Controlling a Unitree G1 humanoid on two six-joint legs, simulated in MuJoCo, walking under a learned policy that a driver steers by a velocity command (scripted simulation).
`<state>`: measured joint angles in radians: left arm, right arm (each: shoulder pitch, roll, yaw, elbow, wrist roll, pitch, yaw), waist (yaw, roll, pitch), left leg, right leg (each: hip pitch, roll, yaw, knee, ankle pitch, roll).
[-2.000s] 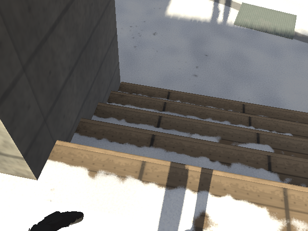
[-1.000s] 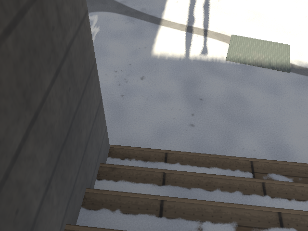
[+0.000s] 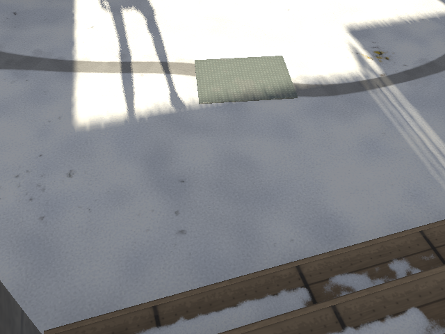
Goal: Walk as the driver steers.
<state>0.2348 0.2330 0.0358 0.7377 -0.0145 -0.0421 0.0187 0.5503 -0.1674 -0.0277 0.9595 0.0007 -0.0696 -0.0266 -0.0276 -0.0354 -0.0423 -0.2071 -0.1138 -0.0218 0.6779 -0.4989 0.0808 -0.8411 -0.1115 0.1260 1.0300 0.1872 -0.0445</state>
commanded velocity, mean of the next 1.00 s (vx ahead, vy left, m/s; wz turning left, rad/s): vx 0.50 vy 0.00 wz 0.27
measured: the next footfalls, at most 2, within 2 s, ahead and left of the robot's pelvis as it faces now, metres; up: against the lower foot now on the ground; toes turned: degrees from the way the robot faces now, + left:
right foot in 0.24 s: +0.30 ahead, -0.15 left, -0.17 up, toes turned +0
left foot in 0.80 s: +0.53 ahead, +0.11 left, -0.34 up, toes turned +13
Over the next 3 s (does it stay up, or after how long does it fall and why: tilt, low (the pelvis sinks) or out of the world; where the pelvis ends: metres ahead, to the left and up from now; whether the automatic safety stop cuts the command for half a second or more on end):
stays up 1.46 0.51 -0.65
